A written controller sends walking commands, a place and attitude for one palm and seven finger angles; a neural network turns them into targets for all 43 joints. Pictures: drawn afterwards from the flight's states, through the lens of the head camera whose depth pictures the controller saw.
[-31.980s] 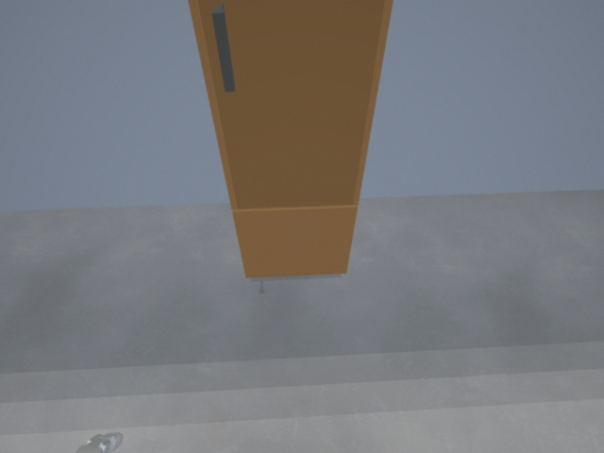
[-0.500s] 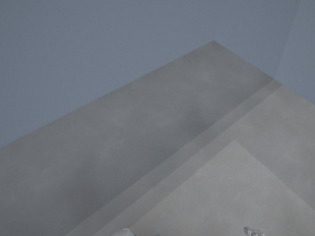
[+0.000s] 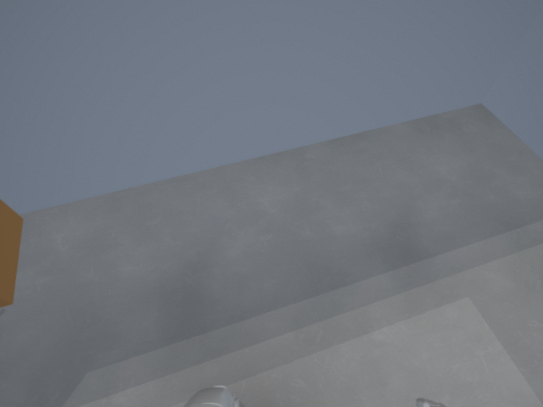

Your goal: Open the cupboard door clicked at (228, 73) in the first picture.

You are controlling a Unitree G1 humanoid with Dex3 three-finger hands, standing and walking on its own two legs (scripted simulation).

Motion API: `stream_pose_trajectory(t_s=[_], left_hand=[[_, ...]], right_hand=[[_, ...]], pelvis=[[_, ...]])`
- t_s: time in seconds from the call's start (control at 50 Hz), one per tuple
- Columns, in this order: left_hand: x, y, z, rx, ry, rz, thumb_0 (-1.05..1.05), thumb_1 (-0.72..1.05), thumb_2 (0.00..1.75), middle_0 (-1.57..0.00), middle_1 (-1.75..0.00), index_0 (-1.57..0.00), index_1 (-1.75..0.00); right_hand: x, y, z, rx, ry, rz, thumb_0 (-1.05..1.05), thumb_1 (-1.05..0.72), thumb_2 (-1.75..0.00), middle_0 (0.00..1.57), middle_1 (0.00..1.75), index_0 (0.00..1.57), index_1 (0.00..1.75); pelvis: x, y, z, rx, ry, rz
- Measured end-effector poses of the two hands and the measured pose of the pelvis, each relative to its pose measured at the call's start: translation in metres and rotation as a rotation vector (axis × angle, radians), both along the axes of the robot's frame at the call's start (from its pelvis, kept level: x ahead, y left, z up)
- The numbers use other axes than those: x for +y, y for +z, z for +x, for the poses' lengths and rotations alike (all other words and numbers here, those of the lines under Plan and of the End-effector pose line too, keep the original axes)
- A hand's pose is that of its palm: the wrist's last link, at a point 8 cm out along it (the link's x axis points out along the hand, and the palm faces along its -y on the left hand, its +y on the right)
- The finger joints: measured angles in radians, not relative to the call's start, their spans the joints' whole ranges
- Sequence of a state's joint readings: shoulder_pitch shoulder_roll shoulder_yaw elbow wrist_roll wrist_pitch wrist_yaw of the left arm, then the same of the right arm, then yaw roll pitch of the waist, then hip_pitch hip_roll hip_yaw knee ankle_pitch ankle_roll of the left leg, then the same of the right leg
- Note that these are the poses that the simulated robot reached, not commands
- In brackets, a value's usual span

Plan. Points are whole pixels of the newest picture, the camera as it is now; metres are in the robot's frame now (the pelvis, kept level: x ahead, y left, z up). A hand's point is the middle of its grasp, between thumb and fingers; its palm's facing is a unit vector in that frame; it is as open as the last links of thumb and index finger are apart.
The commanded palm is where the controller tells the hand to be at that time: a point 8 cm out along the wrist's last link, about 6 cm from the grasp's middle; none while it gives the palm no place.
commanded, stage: turn to face it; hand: left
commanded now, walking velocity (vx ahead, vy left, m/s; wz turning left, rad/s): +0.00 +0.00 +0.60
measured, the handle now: out of the picture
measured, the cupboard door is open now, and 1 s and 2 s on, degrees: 45 45 45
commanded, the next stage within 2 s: take the last steps up to it in 1.76 s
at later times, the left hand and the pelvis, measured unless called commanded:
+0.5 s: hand out of the picture +0.05 +0.20 -0.15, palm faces +0.30 -0.91 -0.29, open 7.4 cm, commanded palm none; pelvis +0.02 -0.03 +0.00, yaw +18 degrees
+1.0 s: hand out of the picture +0.01 +0.21 -0.16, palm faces +0.58 -0.76 -0.28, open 7.4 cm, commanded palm none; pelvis +0.05 -0.03 -0.01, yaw +35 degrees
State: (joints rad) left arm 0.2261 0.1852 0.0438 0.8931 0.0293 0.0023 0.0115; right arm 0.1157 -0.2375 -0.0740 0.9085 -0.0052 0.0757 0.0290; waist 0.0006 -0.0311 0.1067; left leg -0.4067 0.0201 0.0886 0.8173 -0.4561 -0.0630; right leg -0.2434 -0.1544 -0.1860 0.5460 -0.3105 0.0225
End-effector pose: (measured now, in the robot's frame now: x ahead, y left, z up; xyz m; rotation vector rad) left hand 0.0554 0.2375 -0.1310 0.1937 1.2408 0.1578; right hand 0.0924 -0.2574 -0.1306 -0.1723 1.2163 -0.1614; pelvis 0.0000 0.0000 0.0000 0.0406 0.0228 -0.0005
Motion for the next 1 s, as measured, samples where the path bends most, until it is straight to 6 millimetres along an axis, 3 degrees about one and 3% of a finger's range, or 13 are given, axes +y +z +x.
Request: stream_pose_trajectory(t_s=[0.08, 0.14, 0.28, 0.4, 0.54, 0.64, 0.7, 0.76, 0.88, 1.0], left_hand=[[0.013, -0.021, -0.019, 0.021, 0.078, -0.034, 0.01, 0.9, 0.9, -0.21, -0.3, -0.21, -0.3], [0.024, -0.027, -0.026, 0.052, 0.119, -0.019, 0.01, 0.9, 0.9, -0.21, -0.3, -0.21, -0.3], [0.031, -0.004, -0.01, -0.023, 0.183, 0.022, 0.01, 0.91, 0.9, -0.2, -0.3, -0.2, -0.3], [0.018, 0.007, -0.005, -0.106, 0.219, 0.086, 0.01, 0.91, 0.9, -0.2, -0.3, -0.2, -0.3], [-0.005, 0.01, -0.036, -0.047, 0.307, 0.052, 0.01, 0.91, 0.9, -0.2, -0.3, -0.2, -0.3], [-0.009, -0.006, -0.066, -0.01, 0.391, -0.004, 0.01, 0.9, 0.9, -0.21, -0.3, -0.21, -0.3], [-0.002, -0.023, -0.087, 0.014, 0.455, -0.028, 0.01, 0.9, 0.9, -0.21, -0.3, -0.21, -0.3], [0.005, -0.026, -0.1, 0.05, 0.501, -0.02, 0.01, 0.9, 0.9, -0.21, -0.3, -0.21, -0.3], [0.014, -0.007, -0.096, -0.002, 0.569, 0.016, 0.01, 0.91, 0.9, -0.2, -0.3, -0.2, -0.3], [0.006, 0.007, -0.082, -0.075, 0.607, 0.085, 0.01, 0.91, 0.9, -0.2, -0.3, -0.2, -0.3]], right_hand=[[0.017, -0.003, 0.031, -0.05, 0.089, -0.027, 0.01, -0.91, -0.9, 0.2, 0.3, 0.2, 0.3], [0.026, -0.001, 0.041, -0.07, 0.128, -0.038, 0.01, -0.91, -0.9, 0.2, 0.3, 0.2, 0.3], [0.024, 0.0, 0.036, -0.005, 0.182, -0.03, 0.01, -0.9, -0.9, 0.21, 0.3, 0.2, 0.3], [0.002, -0.02, 0.044, 0.048, 0.213, 0.0, 0.01, -0.9, -0.9, 0.21, 0.3, 0.2, 0.3], [0.004, -0.009, 0.076, 0.063, 0.287, -0.006, 0.01, -0.91, -0.9, 0.2, 0.3, 0.2, 0.3], [0.033, -0.002, 0.109, 0.023, 0.393, -0.018, 0.01, -0.91, -0.9, 0.2, 0.3, 0.2, 0.3], [0.054, -0.004, 0.129, -0.037, 0.462, -0.034, 0.01, -0.91, -0.9, 0.2, 0.3, 0.2, 0.3], [0.068, 0.001, 0.137, -0.062, 0.506, -0.043, 0.01, -0.91, -0.9, 0.2, 0.3, 0.2, 0.3], [0.074, 0.005, 0.141, -0.023, 0.567, -0.045, 0.01, -0.9, -0.9, 0.21, 0.3, 0.2, 0.3], [0.064, -0.013, 0.156, 0.026, 0.603, -0.013, 0.01, -0.9, -0.9, 0.21, 0.3, 0.2, 0.3]], pelvis=[[0.011, -0.014, 0.004, 0.003, 0.058, -0.027], [0.011, -0.015, 0.003, -0.003, 0.085, -0.026], [-0.002, -0.004, 0.006, -0.001, 0.164, -0.048], [-0.025, -0.012, 0.014, 0.007, 0.241, -0.029], [-0.026, -0.001, 0.021, -0.004, 0.338, -0.01], [-0.017, -0.003, 0.023, -0.002, 0.406, -0.009], [-0.007, -0.016, 0.022, -0.002, 0.446, -0.031], [-0.006, -0.014, 0.022, -0.006, 0.474, -0.035], [-0.011, -0.003, 0.029, -0.009, 0.544, -0.052], [-0.028, -0.008, 0.046, -0.001, 0.62, -0.038]])
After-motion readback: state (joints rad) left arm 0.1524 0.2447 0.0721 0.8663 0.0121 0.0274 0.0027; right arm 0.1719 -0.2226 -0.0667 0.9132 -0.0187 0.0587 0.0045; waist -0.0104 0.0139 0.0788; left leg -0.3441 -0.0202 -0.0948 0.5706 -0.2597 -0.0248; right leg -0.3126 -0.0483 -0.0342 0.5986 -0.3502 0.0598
